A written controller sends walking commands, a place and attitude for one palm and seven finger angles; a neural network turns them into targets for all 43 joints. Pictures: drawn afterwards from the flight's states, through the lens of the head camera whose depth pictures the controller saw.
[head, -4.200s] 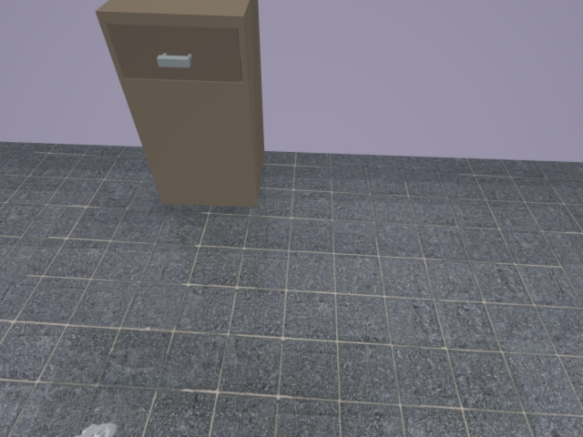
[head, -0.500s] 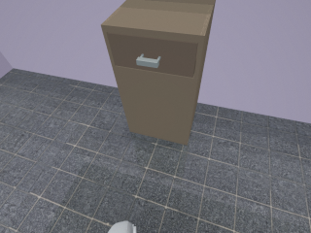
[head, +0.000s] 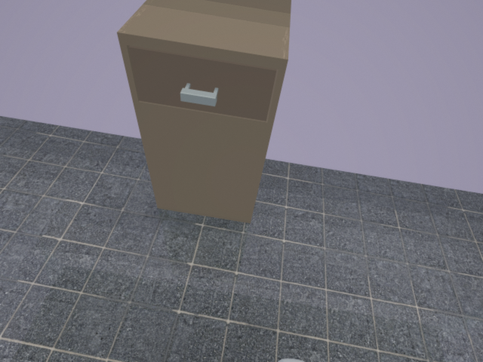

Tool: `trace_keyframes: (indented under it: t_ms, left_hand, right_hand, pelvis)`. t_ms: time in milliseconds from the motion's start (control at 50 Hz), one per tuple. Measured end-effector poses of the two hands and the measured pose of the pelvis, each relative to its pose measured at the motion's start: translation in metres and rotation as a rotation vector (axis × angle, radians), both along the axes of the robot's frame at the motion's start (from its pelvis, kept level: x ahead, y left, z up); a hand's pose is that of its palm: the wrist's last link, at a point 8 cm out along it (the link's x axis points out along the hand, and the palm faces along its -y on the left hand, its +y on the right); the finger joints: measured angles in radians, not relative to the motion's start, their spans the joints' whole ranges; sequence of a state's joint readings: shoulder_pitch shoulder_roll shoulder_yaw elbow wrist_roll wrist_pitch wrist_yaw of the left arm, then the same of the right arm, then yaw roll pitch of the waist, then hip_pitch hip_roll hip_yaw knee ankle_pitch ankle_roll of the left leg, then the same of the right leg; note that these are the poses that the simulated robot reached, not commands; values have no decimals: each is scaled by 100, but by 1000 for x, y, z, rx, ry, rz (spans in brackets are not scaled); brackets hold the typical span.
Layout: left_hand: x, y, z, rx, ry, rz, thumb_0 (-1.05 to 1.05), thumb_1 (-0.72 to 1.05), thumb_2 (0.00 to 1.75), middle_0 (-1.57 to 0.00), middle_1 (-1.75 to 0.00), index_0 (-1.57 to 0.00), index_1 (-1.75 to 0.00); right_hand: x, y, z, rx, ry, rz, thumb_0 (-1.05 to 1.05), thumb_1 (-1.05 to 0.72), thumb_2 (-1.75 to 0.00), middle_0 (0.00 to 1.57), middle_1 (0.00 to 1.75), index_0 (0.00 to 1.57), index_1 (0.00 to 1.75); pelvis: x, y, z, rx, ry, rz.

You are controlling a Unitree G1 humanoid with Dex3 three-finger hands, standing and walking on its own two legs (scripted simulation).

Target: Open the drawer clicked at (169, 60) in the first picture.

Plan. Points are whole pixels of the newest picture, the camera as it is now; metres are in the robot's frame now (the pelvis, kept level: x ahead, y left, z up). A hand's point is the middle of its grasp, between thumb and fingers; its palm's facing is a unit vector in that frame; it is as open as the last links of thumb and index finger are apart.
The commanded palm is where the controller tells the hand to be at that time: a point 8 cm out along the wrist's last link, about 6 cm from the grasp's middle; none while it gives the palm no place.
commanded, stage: take the last steps up to it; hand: left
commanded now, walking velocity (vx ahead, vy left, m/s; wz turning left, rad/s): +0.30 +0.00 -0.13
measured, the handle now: (200, 92) +0.81 +0.17 -0.05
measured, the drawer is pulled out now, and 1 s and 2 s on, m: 0.00 0.00 0.00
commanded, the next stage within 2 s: come to a stop and stand still in 0.92 s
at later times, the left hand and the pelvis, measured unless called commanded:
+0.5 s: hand out of the picture +0.07 +0.13 -0.16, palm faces +0.01 -0.97 -0.23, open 7.2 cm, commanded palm none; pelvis +0.06 -0.05 +0.00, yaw -3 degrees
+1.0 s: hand (144, 310) +0.23 +0.20 -0.18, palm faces +0.01 -0.98 -0.18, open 7.4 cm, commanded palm none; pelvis +0.22 +0.03 -0.01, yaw -4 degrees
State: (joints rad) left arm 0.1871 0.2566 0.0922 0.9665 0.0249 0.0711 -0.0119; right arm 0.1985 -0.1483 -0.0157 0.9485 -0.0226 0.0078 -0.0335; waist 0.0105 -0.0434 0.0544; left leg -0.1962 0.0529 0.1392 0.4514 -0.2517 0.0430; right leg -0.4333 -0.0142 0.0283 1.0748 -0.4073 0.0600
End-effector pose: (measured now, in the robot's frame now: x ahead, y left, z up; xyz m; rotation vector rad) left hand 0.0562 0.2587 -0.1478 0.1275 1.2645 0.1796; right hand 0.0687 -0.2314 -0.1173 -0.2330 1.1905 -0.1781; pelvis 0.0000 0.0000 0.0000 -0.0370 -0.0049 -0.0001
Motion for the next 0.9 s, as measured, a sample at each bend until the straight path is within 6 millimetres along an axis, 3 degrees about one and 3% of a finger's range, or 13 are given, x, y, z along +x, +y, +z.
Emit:
trace_keyframes:
  t_ms: [120,280,320,360,420,500,620,700,800,840,900]
  left_hand:
    - [8,-10,5,4,24,-68,1,91,90,-19,-30,-20,-30]
    - [44,-59,11,5,-39,-158,1,91,90,-19,-30,-20,-30]
    - [48,-71,11,11,-70,-150,1,91,90,-19,-30,-20,-30]
    - [45,-78,14,18,-88,-110,1,92,90,-20,-30,-20,-30]
    - [33,-76,19,43,-61,-70,0,94,90,-20,-30,-20,-30]
    - [5,-78,17,37,54,-45,0,93,90,-20,-30,-20,-30]
    - [-31,-85,11,-21,229,23,0,92,90,-20,-30,-20,-30]
    - [-38,-82,3,-64,328,73,1,91,90,-20,-30,-20,-30]
    - [-16,-59,-18,-101,415,93,1,90,90,-20,-30,-20,-30]
    - [10,-45,-21,-92,395,77,1,91,90,-20,-30,-20,-30]
    - [67,-25,-19,-61,298,33,1,91,90,-20,-30,-20,-30]
  right_hand:
    - [-47,-7,-8,21,69,-90,1,-92,-90,20,30,20,30]
    - [-126,-27,-34,90,249,-210,1,-91,-90,20,30,20,30]
    - [-137,-33,-43,110,301,-217,1,-91,-90,20,30,20,30]
    - [-136,-37,-44,126,339,-206,1,-91,-90,20,30,20,30]
    - [-114,-43,-40,138,325,-193,1,-91,-90,20,30,19,30]
    - [-65,-48,-37,138,243,-171,1,-91,-90,20,30,19,30]
    - [28,-39,-35,133,140,-102,1,-92,-90,19,30,19,30]
    - [101,-22,-34,120,75,-35,1,-92,-90,19,30,19,30]
    - [183,6,-40,74,-42,19,1,-91,-90,19,30,19,30]
    - [197,16,-38,71,-63,10,1,-91,-90,20,30,19,30]
    - [201,28,-31,80,-63,-29,0,-92,-90,20,30,20,30]
  pelvis:
    - [0,-2,1,8,-2,-36]
    - [13,-29,-7,45,-10,-62]
    - [18,-37,-11,38,-22,-54]
    - [26,-42,-9,35,-27,-43]
    - [39,-49,-3,46,-30,-48]
    - [57,-50,1,48,-33,-44]
    - [92,-38,-2,36,-27,-33]
    - [124,-22,-9,26,-16,-23]
    - [168,8,-30,21,-12,-29]
    - [179,15,-29,31,-25,-44]
    - [194,21,-20,44,-36,-64]
